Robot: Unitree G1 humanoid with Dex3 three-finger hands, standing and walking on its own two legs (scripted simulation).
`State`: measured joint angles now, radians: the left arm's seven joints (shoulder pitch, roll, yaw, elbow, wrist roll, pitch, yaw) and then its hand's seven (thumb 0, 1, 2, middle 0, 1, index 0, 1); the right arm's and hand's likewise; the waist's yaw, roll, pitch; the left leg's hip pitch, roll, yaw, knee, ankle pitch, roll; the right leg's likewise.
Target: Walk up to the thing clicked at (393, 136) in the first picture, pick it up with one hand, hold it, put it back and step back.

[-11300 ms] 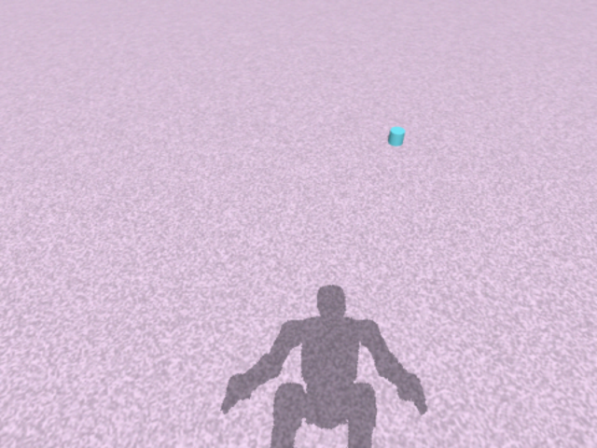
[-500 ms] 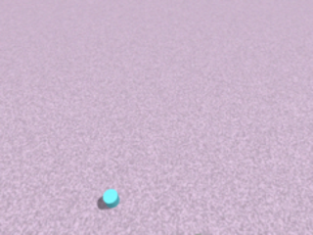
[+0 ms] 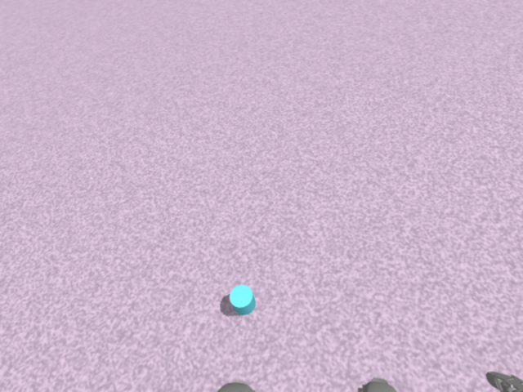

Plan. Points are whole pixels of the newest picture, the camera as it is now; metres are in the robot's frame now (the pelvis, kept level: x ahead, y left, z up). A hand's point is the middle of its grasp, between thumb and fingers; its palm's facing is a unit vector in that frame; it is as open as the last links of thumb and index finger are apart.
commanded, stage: walk up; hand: left
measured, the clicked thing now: (242, 300) +0.53 +0.21 -0.68
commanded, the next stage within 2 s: stand in 1.36 s
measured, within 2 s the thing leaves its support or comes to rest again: neither
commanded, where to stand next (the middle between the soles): +0.16 -0.01 m, yaw -6 degrees
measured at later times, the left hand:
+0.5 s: hand out of the picture +0.13 +0.23 -0.14, palm faces -0.09 -0.91 -0.41, open 7.3 cm
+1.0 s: hand out of the picture +0.10 +0.31 -0.08, palm faces -0.04 -0.78 -0.62, open 7.3 cm
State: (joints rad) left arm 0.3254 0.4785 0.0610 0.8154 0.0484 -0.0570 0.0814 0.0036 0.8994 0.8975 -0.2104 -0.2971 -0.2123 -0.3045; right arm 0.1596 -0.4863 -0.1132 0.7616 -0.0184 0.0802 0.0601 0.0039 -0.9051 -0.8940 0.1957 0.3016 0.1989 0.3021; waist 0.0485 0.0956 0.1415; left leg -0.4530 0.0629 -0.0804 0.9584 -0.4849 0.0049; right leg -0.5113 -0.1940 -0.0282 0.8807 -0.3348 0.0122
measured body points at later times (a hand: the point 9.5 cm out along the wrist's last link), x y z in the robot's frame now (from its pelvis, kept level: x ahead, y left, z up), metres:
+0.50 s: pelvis +0.02 -0.06 +0.00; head +0.06 -0.05 +0.45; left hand +0.13 +0.27 -0.11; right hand +0.01 -0.43 -0.09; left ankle +0.02 +0.16 -0.66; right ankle +0.05 -0.18 -0.69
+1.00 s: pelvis +0.02 -0.01 +0.01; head +0.07 -0.06 +0.45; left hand +0.10 +0.35 -0.04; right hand +0.11 -0.32 -0.14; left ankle +0.04 +0.16 -0.69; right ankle +0.05 -0.18 -0.69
